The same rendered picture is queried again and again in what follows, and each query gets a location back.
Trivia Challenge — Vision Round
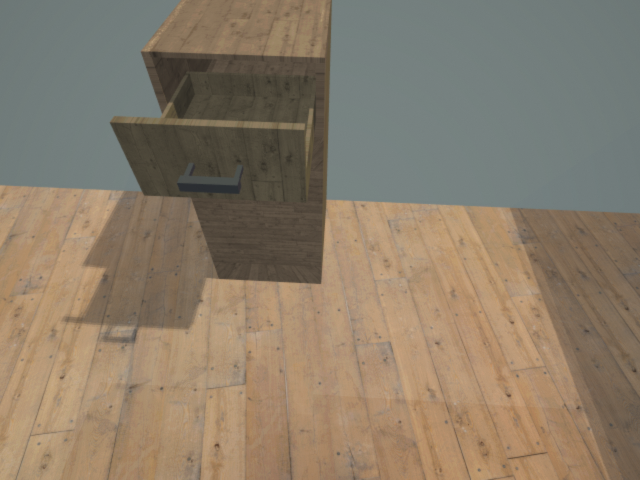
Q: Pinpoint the drawer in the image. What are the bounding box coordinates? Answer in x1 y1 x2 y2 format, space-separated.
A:
110 71 316 203

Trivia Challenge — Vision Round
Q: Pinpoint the cabinet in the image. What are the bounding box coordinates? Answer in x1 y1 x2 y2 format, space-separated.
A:
141 0 332 284

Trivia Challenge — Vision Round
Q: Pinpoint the handle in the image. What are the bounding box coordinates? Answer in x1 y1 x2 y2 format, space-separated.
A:
177 163 244 194

